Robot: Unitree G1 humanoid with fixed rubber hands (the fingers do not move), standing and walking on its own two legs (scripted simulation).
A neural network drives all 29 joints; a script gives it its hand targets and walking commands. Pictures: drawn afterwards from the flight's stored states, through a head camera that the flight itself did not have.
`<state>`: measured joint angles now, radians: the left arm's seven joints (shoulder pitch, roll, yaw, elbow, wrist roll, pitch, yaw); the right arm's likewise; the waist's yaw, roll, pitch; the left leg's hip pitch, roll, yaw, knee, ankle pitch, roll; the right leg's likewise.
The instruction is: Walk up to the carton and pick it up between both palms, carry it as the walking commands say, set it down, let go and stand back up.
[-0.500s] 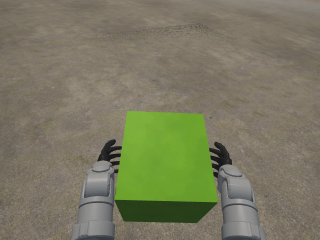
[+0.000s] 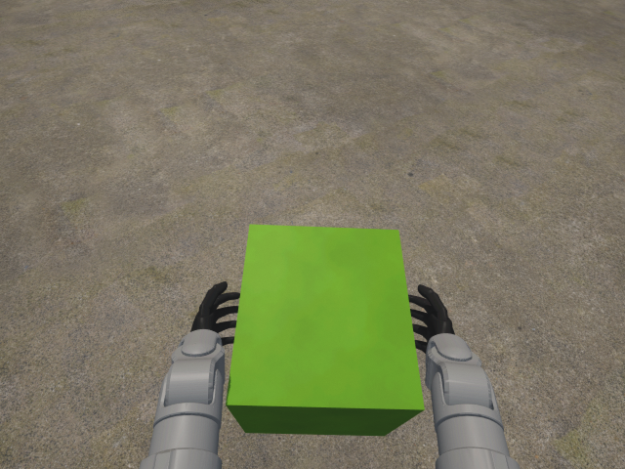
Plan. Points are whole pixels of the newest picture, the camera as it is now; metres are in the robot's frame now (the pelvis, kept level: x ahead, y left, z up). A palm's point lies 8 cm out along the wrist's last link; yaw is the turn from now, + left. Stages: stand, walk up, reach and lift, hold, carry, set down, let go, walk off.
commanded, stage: set down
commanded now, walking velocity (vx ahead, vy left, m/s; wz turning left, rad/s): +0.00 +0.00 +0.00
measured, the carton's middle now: (319, 334) +0.34 +0.03 -0.08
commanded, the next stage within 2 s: none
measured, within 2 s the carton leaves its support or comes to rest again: neither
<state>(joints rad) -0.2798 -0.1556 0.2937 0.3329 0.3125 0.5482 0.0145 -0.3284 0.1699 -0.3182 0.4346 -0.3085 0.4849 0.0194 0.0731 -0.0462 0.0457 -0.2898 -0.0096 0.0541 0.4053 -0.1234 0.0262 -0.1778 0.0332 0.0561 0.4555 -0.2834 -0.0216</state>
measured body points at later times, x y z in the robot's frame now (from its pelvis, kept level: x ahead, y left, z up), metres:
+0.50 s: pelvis -0.04 -0.01 -0.04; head +0.10 +0.03 +0.38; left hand +0.31 +0.19 -0.10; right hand +0.34 -0.12 -0.09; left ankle +0.06 +0.10 -0.74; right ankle -0.03 -0.11 -0.74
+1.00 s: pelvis -0.04 +0.01 -0.11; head +0.17 +0.05 +0.29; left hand +0.35 +0.20 -0.20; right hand +0.37 -0.12 -0.19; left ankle +0.06 +0.10 -0.74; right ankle -0.03 -0.11 -0.74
